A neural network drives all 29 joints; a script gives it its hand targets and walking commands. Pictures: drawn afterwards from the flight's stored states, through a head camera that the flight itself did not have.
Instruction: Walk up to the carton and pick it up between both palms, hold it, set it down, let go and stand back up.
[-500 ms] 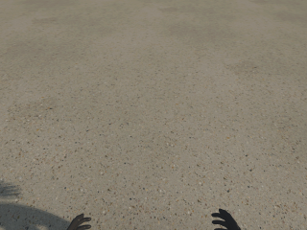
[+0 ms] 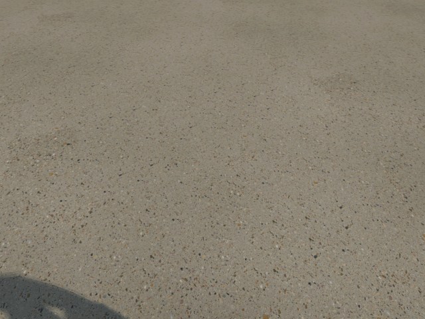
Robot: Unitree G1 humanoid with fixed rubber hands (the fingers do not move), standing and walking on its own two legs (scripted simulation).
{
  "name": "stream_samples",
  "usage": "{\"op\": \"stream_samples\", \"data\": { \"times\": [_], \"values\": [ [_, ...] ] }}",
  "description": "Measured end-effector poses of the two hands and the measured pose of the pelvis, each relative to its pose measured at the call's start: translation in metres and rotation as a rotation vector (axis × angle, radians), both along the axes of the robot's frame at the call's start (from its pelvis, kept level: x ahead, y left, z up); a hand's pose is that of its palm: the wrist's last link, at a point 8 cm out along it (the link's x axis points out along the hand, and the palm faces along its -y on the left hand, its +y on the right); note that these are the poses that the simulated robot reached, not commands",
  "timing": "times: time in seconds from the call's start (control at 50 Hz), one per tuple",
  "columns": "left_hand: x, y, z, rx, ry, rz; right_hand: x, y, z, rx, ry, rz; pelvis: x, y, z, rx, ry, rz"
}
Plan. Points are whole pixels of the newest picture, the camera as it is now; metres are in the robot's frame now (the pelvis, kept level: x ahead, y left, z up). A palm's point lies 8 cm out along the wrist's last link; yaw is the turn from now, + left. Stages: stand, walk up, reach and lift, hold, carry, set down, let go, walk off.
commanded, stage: stand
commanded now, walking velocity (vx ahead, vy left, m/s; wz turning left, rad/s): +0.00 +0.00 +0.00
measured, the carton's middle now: out of the picture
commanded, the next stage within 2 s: none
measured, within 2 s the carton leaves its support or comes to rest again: neither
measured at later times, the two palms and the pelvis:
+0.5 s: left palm out of the picture +0.01 +0.20 -0.14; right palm out of the picture +0.01 -0.21 -0.14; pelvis +0.02 +0.00 +0.01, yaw +0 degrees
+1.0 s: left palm out of the picture -0.01 +0.19 -0.14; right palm out of the picture -0.01 -0.20 -0.14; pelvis +0.03 +0.00 +0.01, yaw +0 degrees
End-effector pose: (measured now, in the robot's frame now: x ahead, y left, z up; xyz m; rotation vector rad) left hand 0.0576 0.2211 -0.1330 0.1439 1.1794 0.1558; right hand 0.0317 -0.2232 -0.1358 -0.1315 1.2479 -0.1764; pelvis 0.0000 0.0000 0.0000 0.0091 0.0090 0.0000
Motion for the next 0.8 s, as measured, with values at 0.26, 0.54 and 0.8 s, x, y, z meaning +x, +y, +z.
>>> {"op": "stream_samples", "data": {
  "times": [0.26, 0.54, 0.8],
  "values": [
    [-0.028, -0.005, -0.005, -0.013, 0.132, 0.045, -0.002, 0.008, -0.001, 0.016, 0.075, -0.023, 0.015, 0.0, 0.006, -0.002, 0.004, -0.003],
    [-0.049, -0.018, -0.009, -0.04, 0.243, 0.065, -0.023, 0.019, -0.005, 0.036, 0.197, -0.047, 0.025, 0.001, 0.008, -0.004, -0.013, -0.002],
    [-0.055, -0.024, -0.011, -0.059, 0.272, 0.068, -0.026, 0.023, -0.003, 0.039, 0.209, -0.047, 0.028, 0.001, 0.009, -0.007, -0.025, -0.004]
  ]
}}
